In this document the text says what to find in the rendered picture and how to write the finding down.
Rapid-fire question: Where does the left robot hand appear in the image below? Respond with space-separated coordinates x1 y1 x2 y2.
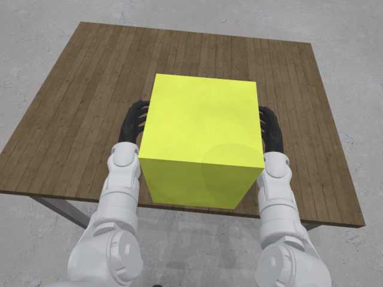
118 100 150 144

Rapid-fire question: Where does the robot left forearm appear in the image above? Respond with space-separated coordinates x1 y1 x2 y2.
68 142 141 279

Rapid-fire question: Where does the robot left upper arm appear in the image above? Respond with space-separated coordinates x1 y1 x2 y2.
43 229 143 287

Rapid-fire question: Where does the robot right forearm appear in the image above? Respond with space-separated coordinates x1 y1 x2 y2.
257 152 322 261

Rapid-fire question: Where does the carton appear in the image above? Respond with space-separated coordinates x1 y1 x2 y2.
138 74 265 209

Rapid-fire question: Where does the table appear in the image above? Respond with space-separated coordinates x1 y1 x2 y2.
0 22 366 231

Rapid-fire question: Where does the right robot hand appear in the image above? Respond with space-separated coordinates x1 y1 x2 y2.
259 106 284 153

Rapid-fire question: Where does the robot right upper arm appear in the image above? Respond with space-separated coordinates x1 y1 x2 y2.
254 243 332 287

